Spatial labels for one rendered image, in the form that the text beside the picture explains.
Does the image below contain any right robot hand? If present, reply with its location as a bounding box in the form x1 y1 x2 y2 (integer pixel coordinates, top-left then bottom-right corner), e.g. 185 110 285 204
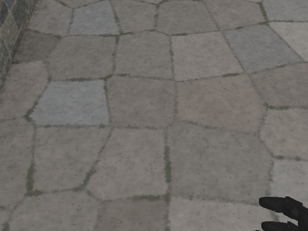
254 196 308 231

